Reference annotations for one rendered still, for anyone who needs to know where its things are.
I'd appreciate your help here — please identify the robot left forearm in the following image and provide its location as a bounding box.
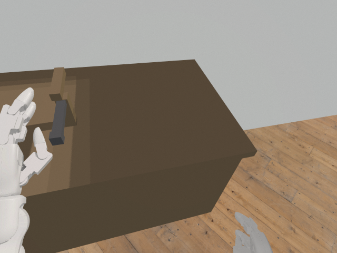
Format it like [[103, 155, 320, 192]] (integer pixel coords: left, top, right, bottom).
[[0, 195, 30, 253]]

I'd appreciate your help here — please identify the counter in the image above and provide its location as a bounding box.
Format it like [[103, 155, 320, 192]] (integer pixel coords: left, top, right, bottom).
[[0, 60, 257, 253]]

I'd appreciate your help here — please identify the robot left hand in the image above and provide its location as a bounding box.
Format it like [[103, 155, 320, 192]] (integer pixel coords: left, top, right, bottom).
[[0, 87, 53, 197]]

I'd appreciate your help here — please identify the tap lever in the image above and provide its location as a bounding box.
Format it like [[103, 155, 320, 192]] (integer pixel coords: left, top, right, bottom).
[[48, 100, 67, 145]]

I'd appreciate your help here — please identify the robot right hand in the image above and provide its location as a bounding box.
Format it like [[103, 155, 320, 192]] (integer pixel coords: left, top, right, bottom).
[[233, 212, 273, 253]]

